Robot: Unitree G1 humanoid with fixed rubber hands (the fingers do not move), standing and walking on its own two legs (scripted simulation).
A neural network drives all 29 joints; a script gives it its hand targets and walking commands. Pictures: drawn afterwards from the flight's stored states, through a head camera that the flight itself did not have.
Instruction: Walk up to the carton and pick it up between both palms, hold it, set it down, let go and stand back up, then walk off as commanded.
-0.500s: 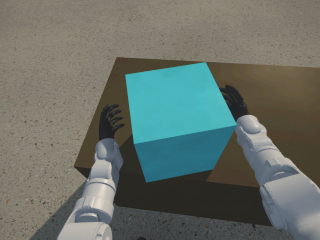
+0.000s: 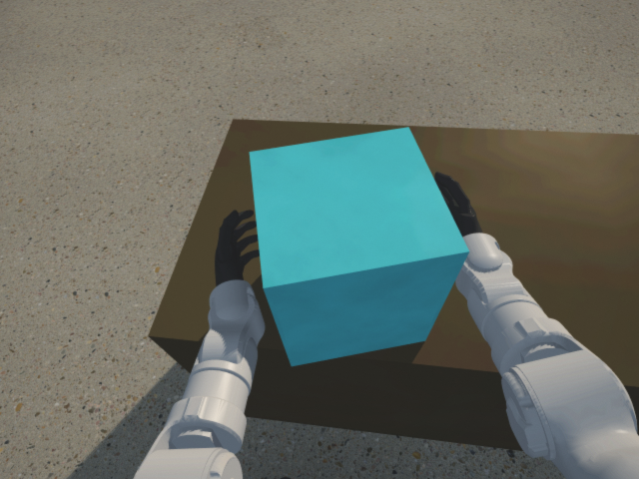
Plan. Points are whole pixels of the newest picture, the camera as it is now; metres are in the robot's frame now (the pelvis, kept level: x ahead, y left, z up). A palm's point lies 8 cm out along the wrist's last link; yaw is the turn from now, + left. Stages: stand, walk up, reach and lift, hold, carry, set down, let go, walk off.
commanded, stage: reach and lift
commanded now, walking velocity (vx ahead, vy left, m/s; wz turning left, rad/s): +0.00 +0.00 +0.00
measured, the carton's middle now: (345, 255) +0.43 +0.05 +0.01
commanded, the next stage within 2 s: none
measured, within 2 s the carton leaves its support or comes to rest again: leaves its support in 1.30 s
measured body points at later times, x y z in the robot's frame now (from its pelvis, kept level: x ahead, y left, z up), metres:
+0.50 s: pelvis +0.00 -0.01 +0.00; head +0.07 -0.02 +0.44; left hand +0.36 +0.20 +0.04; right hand +0.46 -0.09 +0.05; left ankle +0.04 +0.17 -0.73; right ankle +0.00 -0.10 -0.73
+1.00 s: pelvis +0.00 -0.02 +0.00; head +0.08 -0.03 +0.44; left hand +0.36 +0.20 +0.03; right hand +0.46 -0.09 +0.05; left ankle +0.04 +0.17 -0.73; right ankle +0.00 -0.10 -0.73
